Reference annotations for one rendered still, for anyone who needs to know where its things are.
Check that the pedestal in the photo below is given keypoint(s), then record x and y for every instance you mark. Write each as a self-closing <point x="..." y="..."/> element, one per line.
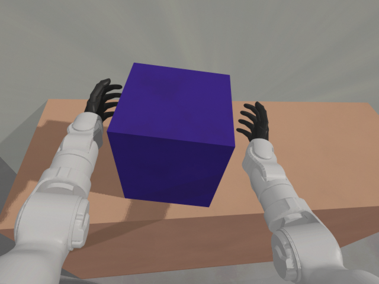
<point x="329" y="152"/>

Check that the left robot upper arm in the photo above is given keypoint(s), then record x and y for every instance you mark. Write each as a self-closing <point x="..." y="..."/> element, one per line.
<point x="50" y="227"/>

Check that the right robot upper arm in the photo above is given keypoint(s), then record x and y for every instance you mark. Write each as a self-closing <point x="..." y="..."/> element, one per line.
<point x="308" y="254"/>

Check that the carton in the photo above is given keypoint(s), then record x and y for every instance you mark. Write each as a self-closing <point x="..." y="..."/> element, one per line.
<point x="172" y="134"/>

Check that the robot left forearm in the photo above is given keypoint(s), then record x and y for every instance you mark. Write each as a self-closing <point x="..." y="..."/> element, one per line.
<point x="74" y="161"/>

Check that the left robot hand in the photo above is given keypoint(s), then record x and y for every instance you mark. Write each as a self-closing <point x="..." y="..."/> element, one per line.
<point x="97" y="101"/>

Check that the robot right forearm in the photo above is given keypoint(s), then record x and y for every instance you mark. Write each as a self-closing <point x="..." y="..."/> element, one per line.
<point x="282" y="206"/>

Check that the right robot hand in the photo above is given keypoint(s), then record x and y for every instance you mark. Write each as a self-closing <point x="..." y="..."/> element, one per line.
<point x="259" y="128"/>

